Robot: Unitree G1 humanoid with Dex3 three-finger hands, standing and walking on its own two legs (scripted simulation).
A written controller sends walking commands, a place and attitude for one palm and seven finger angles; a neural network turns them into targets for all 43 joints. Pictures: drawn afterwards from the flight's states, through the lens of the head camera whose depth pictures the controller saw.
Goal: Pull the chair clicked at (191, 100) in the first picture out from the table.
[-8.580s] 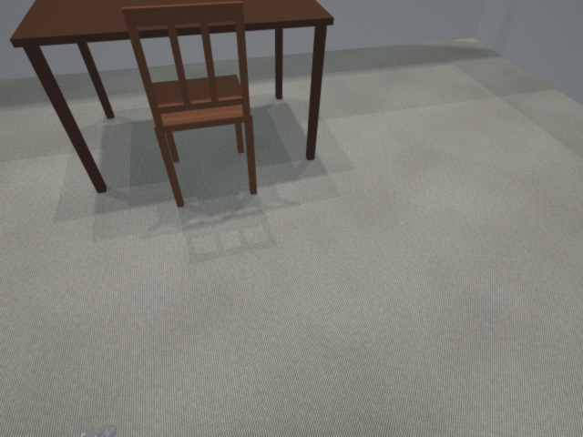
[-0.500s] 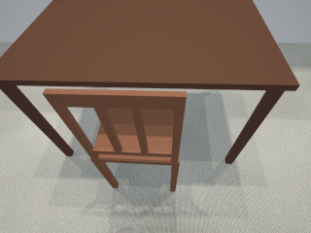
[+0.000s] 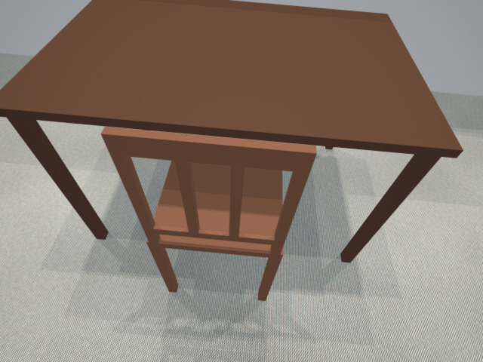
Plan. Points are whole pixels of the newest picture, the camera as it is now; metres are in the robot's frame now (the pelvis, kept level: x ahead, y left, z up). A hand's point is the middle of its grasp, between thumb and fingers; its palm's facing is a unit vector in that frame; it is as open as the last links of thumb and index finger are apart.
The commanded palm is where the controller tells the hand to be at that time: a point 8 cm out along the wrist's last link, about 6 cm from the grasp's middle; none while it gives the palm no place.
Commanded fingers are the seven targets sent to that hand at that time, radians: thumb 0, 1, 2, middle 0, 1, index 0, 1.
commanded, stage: come to a stop and stand still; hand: left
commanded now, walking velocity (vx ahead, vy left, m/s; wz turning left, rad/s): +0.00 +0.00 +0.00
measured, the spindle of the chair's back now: (189, 199) +0.45 +0.16 -0.09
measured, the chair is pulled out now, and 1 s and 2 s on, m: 0.00 0.00 0.00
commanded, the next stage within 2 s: look again from close up in 0.26 s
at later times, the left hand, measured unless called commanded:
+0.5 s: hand out of the picture +0.00 +0.18 -0.17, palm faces -0.02 -0.98 -0.20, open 7.4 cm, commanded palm none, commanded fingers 0.00 0.90 0.90 -0.20 -0.30 -0.20 -0.30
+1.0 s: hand out of the picture +0.02 +0.19 -0.17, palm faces +0.00 -0.98 -0.20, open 7.4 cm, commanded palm none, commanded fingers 0.00 0.90 0.90 -0.20 -0.30 -0.20 -0.30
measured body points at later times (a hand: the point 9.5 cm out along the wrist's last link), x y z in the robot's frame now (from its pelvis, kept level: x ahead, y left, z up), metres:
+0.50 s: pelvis -0.01 +0.01 +0.00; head +0.02 +0.01 +0.45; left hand +0.00 +0.23 -0.15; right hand -0.02 -0.21 -0.16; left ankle +0.00 +0.11 -0.73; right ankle -0.04 -0.10 -0.73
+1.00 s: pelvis +0.01 +0.02 +0.00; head +0.02 +0.02 +0.45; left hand +0.02 +0.24 -0.16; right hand +0.02 -0.21 -0.15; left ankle +0.00 +0.11 -0.73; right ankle -0.04 -0.10 -0.73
